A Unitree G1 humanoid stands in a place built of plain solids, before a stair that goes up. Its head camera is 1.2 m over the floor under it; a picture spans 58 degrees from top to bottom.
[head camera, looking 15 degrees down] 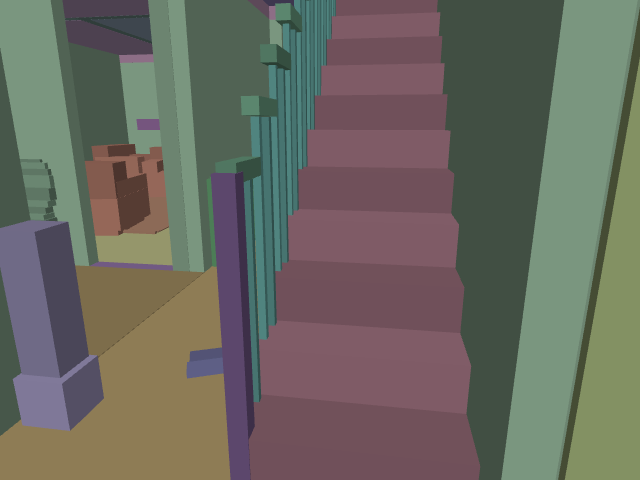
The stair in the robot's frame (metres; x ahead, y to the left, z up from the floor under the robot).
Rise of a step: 0.19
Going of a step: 0.25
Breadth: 0.80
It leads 9 degrees to the right of straight ahead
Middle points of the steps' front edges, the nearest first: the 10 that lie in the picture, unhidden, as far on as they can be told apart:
1.15 -0.09 0.20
1.40 -0.13 0.39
1.64 -0.17 0.58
1.89 -0.21 0.78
2.13 -0.25 0.97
2.38 -0.28 1.17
2.62 -0.32 1.36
2.87 -0.36 1.56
3.11 -0.40 1.75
3.35 -0.44 1.95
